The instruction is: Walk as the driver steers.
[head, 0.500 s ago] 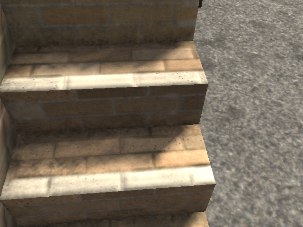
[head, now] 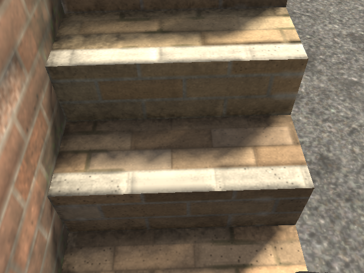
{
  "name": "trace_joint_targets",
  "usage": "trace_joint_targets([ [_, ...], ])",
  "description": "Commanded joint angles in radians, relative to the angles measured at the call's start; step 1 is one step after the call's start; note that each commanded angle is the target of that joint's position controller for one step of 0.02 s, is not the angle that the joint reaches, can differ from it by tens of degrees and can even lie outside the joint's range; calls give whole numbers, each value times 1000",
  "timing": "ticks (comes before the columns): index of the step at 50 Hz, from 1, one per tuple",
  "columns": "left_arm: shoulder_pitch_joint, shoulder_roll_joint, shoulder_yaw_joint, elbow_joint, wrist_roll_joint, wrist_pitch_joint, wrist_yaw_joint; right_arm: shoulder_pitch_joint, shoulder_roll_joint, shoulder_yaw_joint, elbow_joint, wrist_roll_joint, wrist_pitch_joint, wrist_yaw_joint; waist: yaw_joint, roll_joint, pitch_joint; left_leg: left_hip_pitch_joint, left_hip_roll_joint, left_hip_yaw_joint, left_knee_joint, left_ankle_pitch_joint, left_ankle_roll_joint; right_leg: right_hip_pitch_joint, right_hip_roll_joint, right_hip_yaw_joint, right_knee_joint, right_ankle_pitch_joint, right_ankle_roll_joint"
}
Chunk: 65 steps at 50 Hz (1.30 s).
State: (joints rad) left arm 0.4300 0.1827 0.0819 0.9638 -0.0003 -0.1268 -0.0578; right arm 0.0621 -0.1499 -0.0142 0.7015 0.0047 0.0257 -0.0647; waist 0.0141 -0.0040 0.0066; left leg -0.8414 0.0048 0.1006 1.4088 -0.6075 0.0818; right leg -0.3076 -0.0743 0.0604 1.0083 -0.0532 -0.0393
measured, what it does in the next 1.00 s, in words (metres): climbs: right foot 0.20 m higher, then left foot 0.19 m higher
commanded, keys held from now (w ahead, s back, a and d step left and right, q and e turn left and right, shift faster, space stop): w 1.00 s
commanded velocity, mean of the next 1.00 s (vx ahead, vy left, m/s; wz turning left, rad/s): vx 0.50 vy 0.00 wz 0.00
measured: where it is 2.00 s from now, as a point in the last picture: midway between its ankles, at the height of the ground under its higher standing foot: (211, 62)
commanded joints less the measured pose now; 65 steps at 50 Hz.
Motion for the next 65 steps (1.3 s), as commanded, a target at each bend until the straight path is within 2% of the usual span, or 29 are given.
trace_joint_targets([
  [1, -168, -51, -18, -238, 72, -23, -39, 131, -194, -83, 87, 13, -29, 6, -39, 133, -47, 321, 242, -966, -1032, -534, 103, -576, 167, 134, 1005, 52, -53],
  [3, -199, -83, -47, -272, 78, -9, -6, 117, -97, -58, 190, -18, -96, 18, 23, 36, 46, 286, 171, -578, -873, -117, 101, -684, 186, 145, 1035, 75, -106],
  [6, -152, -81, -63, -267, 62, 38, 14, 168, -51, -43, 263, -13, -133, 25, 71, 46, 71, 392, 141, -352, -923, 203, 84, -792, 171, 154, 990, -40, -86],
  [12, -426, -60, -84, -408, 32, 58, 35, 299, -115, -33, 225, -7, -179, 6, 30, 58, 125, 604, 182, -215, -1111, 611, 74, -1067, 105, 6, 1045, -268, -82],
  [16, -615, -96, -127, -546, 41, 119, -9, 389, -229, -78, 191, -5, -132, -27, -75, 99, -36, 637, 191, -135, -1403, 652, 117, -627, 45, -188, 456, -537, -88],
  [19, -316, -52, -89, -433, 36, 122, 11, 392, -242, -72, 155, -3, -154, -24, 21, 78, -195, 809, 302, -49, -1087, 2026, 85, -325, 180, -317, 249, -508, -173],
  [20, -158, -34, -76, -384, 47, 120, 16, 371, -287, -81, 142, 22, -158, -8, 91, 117, -320, 776, 289, -39, -895, 2132, 85, -99, 209, -288, 143, -420, -186],
  [22, 2, 94, -14, -309, 69, 121, 34, 270, -289, -80, 69, 37, -164, 37, 196, 14, -382, 388, 107, -37, -437, 1569, 74, 204, 60, 159, -145, -738, -242],
  [23, 3, 204, 28, -318, 73, 136, 42, 146, -229, -86, 35, 19, -168, 69, 247, -255, -369, 212, -95, -40, 69, 708, 58, 119, -173, 707, -514, -1061, -349],
  [24, -87, 191, 35, -336, 47, 133, 38, 60, -144, -78, -12, -36, -164, 73, 206, -58, -311, 132, -114, -266, 605, 545, 26, -44, -202, 899, -637, -1089, -348],
  [26, -157, 119, -4, -232, 51, 79, 53, -33, 53, 1, -160, -63, -142, 41, 54, -31, -107, -132, -83, -341, 896, 467, 20, -168, -197, 742, -590, -911, -235],
  [27, -134, 33, -33, -156, 53, 52, 48, 11, 86, 22, -171, -64, -128, 16, -3, -9, -23, -210, -74, -346, 897, 398, 19, -215, -179, 605, -552, -851, -181],
  [30, -180, 9, -43, -111, 43, -4, 28, 160, 44, 14, -118, -33, -89, -20, -100, 54, 51, -213, -69, -302, 827, 416, -21, -263, -155, 319, -595, -527, -129],
  [34, -59, 96, -24, -48, 48, -51, 19, 7, 70, 17, -149, 18, -64, -43, -22, -10, 97, -383, -104, -218, 999, 374, -35, -152, -199, 211, -705, -245, -169],
  [38, 40, 109, -19, -31, 49, -56, 30, -85, 35, -1, -188, 17, -76, -25, 19, -26, 65, -575, -46, -224, 1053, 327, 8, 125, -225, 154, -694, -224, -127],
  [40, -14, 144, -13, -25, 12, -56, 40, -198, 37, 10, -243, 1, -54, -14, -18, -33, 153, -505, 44, -121, 792, 311, 10, -24, -204, 64, -845, -286, -131],
  [44, 70, 166, 7, -9, 4, -18, 82, -253, 7, 32, -287, 10, -15, 19, 53, -145, 40, -283, 165, 40, 188, 188, 23, 165, -168, -13, -1020, -145, -162],
  [45, 94, 171, 15, -10, -8, 1, 90, -242, 50, 50, -274, 21, -12, 21, 53, -169, 4, -79, 139, 33, -5, -12, 48, 129, -182, -32, -1033, 56, -160],
  [46, 4, 117, 8, -19, 11, 68, 87, 49, 77, 54, -176, 59, -35, 8, -64, -231, -190, 393, -10, -4, -214, -36, -31, 79, -91, -91, -838, 366, -151],
  [47, -69, 173, 23, -47, -18, 60, 76, 175, 9, 21, -108, 98, -47, -20, -123, -283, -287, 560, -113, -3, -332, 141, -64, 126, -96, -74, -679, 1014, -132],
  [48, -153, 188, 30, -79, -37, 39, 47, 374, -160, -31, -36, 28, -53, -38, -230, -93, -363, 690, 61, -418, -591, 50, -43, 0, -60, -72, -267, 868, -41],
  [49, -90, 55, 21, -134, -75, 47, 2, 413, -327, -64, -7, 2, -36, -74, -161, 333, -480, 797, 294, -1028, -1093, -233, 17, -224, 112, 47, 100, 33, 14],
  [50, -42, 59, 29, -92, -18, 58, -11, 330, -342, -72, -20, -1, -45, -85, -109, 221, -478, 710, 356, -1280, -1248, -450, 44, -285, 171, 292, 517, 48, 38],
  [52, -64, 41, 15, -119, 60, 79, -24, 55, -285, -75, 7, 39, -67, -50, 61, 122, -271, 445, 350, -1040, -1058, -484, 43, -394, 181, 237, 897, 135, 44],
  [53, -89, 35, 5, -116, 78, 88, -19, 60, -203, -58, 55, 44, -77, -30, 63, 45, -152, 356, 333, -831, -916, -378, 45, -467, 200, 229, 927, 158, 30],
  [55, -116, 13, -10, -129, 73, 128, -18, 104, -116, -35, 126, 31, -92, -14, 63, 7, -98, 376, 313, -619, -873, -119, 20, -540, 229, 224, 996, 177, 8],
  [59, -126, -21, -28, -156, 56, 198, 7, 206, -109, -29, 174, 36, -146, 0, 86, 60, 37, 422, 309, -373, -963, 77, -11, -662, 218, 218, 904, -35, -10],
  [61, -177, -58, -42, -189, 42, 199, 17, 263, -150, -42, 175, 30, -147, 0, 68, 104, 78, 468, 308, -277, -1018, 124, -10, -750, 199, 202, 869, -120, -1],
  [65, -164, 4, -32, -211, 31, 167, -3, 182, -194, -49, 88, 38, -138, 8, 101, 250, 3, 324, 259, -118, -1110, -142, 81, -604, 128, -17, 808, -114, -11],
])
Velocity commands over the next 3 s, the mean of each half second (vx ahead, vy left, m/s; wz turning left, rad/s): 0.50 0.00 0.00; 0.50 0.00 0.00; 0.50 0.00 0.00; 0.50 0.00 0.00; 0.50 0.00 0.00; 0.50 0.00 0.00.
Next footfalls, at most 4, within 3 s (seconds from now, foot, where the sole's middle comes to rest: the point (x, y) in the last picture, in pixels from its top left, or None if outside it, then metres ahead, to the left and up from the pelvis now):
0.38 right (240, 266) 0.40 -0.11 -0.44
0.94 left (112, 161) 0.59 0.22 -0.24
1.52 right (254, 146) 0.65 -0.15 -0.24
1.94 left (152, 30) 0.89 0.12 -0.04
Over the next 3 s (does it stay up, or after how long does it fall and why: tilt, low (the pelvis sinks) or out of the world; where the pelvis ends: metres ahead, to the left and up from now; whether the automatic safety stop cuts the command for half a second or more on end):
stays up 1.00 0.01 0.87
